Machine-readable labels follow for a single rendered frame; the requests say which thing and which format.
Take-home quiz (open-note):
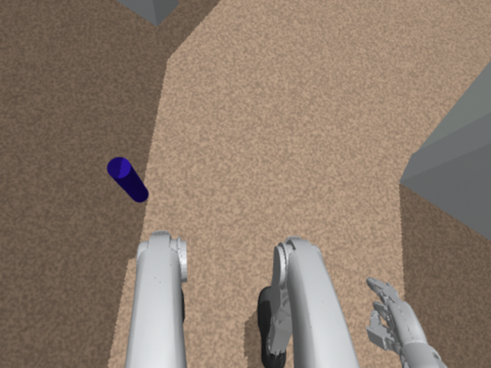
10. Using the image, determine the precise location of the right robot hand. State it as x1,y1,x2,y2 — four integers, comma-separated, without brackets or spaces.
366,277,428,355

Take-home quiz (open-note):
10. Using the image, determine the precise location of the right robot foot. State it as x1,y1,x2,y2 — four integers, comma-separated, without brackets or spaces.
258,286,286,368

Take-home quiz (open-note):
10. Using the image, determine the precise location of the can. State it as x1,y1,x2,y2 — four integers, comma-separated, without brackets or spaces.
107,157,149,202

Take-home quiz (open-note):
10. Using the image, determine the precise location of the right robot arm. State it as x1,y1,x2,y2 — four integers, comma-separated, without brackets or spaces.
399,343,447,368

